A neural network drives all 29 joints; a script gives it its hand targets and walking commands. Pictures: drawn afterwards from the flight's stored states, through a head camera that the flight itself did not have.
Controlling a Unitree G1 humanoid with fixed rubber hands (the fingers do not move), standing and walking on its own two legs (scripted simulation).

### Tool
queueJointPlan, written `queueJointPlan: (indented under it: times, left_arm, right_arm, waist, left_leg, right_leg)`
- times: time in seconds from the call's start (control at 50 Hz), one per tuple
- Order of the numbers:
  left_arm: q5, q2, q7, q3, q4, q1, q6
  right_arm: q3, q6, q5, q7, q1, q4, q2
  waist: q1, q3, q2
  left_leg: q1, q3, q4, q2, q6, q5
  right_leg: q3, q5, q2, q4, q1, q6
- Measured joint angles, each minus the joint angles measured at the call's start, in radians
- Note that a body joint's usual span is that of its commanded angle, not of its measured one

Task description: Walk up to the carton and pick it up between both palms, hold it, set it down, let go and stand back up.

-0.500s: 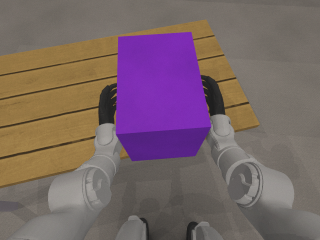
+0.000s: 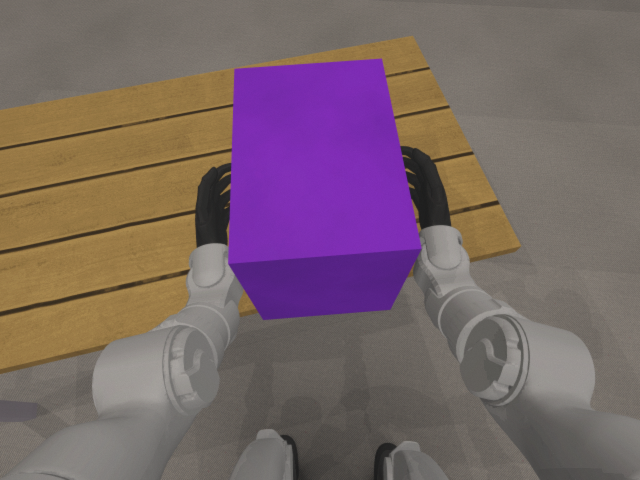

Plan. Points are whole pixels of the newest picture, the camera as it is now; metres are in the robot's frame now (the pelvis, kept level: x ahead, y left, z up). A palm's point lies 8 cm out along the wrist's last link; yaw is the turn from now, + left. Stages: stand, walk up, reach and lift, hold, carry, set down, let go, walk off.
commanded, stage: reach and lift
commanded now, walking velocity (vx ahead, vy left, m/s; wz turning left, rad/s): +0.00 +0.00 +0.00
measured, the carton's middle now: (318, 198) +0.46 +0.05 -0.02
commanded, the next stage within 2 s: none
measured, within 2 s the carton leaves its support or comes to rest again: leaves its support in 1.04 s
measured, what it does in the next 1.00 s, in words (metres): stands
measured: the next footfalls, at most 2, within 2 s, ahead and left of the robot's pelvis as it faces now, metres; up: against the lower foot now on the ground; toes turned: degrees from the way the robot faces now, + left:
none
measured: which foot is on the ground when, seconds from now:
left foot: down 0.00-1.00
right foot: down 0.00-1.00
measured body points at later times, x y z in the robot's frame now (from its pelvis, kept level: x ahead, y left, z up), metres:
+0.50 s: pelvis -0.01 +0.01 -0.01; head +0.12 +0.01 +0.42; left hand +0.42 +0.18 -0.01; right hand +0.45 -0.10 +0.01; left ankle +0.01 +0.13 -0.69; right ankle +0.01 -0.13 -0.69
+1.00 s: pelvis +0.00 +0.01 +0.00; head +0.09 +0.01 +0.44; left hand +0.41 +0.18 +0.00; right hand +0.44 -0.10 +0.02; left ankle +0.01 +0.13 -0.69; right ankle +0.01 -0.13 -0.69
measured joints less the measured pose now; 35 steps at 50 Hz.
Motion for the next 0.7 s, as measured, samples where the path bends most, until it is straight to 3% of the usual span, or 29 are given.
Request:
queueJointPlan:
  times: [0.7]
  left_arm:
    - [-0.190, 0.002, 0.052, -0.215, 0.093, -0.063, 0.021]
  right_arm:
    - [0.189, 0.044, 0.136, -0.039, -0.073, 0.107, -0.050]
  waist:
    - [0.007, -0.032, 0.020]
  left_leg:
    - [-0.054, -0.005, 0.089, 0.013, 0.011, -0.037]
  right_leg:
    - [0.003, -0.011, 0.010, 0.050, -0.037, 0.012]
